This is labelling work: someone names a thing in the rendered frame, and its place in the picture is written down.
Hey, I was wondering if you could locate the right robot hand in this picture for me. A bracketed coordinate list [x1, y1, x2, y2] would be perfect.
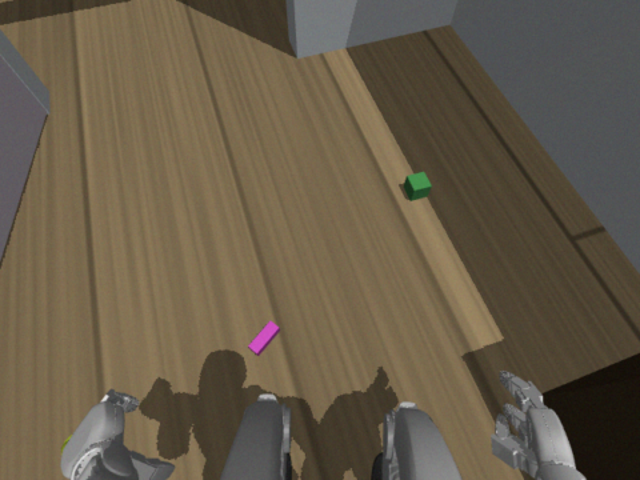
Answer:
[491, 371, 576, 478]

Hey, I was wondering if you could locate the left robot arm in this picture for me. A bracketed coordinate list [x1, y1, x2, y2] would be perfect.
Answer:
[71, 441, 139, 480]

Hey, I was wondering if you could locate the right robot arm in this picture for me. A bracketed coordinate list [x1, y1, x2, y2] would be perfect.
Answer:
[535, 464, 587, 480]

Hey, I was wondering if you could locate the left robot hand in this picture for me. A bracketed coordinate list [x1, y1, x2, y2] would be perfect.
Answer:
[61, 389, 175, 480]

